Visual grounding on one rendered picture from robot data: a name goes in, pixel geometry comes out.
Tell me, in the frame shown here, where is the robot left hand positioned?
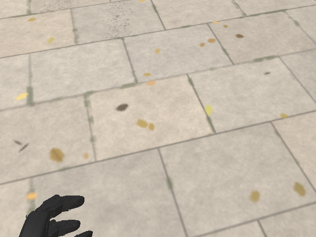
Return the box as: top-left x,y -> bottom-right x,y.
19,195 -> 93,237

